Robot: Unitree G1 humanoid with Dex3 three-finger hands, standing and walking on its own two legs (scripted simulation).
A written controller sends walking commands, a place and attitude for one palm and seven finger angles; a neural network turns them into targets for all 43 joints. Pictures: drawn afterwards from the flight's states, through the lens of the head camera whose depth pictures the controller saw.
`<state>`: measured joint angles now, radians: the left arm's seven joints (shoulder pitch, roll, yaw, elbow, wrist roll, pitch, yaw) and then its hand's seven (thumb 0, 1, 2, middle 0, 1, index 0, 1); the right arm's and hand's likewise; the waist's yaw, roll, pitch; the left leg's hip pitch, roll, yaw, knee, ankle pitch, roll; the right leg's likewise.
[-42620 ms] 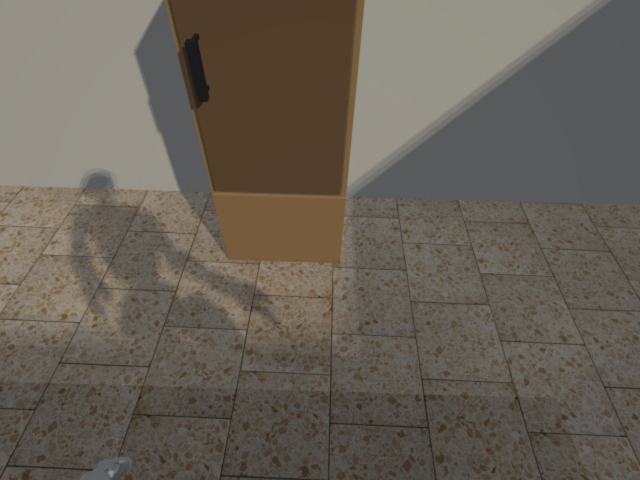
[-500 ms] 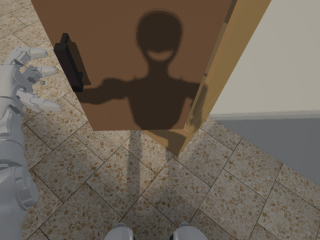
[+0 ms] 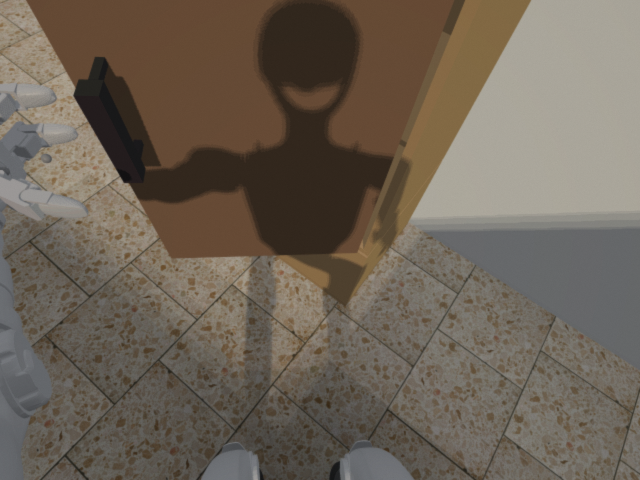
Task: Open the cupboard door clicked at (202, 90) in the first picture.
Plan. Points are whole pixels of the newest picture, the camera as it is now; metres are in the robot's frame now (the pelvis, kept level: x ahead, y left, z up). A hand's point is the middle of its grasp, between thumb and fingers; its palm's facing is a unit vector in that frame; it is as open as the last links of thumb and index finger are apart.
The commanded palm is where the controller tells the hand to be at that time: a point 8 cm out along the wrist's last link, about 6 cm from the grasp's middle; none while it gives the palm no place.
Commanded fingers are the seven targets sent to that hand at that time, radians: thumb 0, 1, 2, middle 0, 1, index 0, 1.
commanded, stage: move the hooked fingers beside the handle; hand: left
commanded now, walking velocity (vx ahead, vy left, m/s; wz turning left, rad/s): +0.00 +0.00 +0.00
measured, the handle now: (118, 124) +0.53 +0.22 +0.09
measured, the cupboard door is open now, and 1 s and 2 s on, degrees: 41 41 41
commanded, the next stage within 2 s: slide the fingers in behind the handle in 0.62 s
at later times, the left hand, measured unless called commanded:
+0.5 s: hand (46, 160) +0.47 +0.28 +0.10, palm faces +0.02 -1.00 -0.01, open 14.0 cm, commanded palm +0.44 +0.32 +0.09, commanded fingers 0.00 -0.50 0.30 -0.30 -1.20 -0.30 -1.20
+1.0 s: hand (76, 157) +0.47 +0.25 +0.10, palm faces +0.01 -1.00 +0.01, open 14.0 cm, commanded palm +0.44 +0.30 +0.09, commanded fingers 0.00 -0.50 0.30 -0.30 -1.20 -0.30 -1.20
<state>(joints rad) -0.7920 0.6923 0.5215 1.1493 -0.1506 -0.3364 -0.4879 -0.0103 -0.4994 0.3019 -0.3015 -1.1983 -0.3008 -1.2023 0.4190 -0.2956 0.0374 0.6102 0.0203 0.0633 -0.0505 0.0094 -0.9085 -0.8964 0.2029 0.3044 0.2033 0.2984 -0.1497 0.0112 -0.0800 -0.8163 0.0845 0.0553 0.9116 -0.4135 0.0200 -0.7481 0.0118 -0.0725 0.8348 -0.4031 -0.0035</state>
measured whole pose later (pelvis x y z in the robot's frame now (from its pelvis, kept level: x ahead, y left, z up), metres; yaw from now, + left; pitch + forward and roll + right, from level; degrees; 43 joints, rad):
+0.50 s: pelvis +0.00 +0.01 +0.00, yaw +0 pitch +18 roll -3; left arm -0.83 0.68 0.48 1.19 -0.15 -0.32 -0.47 -0.01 -0.50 0.30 -0.30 -1.20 -0.29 -1.20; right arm 0.39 -0.28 0.06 0.60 0.02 0.06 -0.05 0.01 -0.91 -0.90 0.20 0.30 0.20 0.30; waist -0.15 0.02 -0.08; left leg -0.82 0.07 0.05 0.93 -0.42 0.03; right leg -0.75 0.00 -0.07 0.85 -0.41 0.01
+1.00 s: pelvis -0.01 +0.01 +0.00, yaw +0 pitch +17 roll -3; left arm -0.82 0.59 0.45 1.14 -0.15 -0.34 -0.41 -0.01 -0.50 0.30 -0.30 -1.20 -0.29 -1.20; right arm 0.40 -0.28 0.05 0.61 0.02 0.07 -0.04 0.01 -0.91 -0.90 0.20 0.30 0.20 0.30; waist -0.15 0.02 -0.09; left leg -0.82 0.07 0.06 0.93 -0.42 0.03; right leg -0.75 0.00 -0.07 0.85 -0.40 0.01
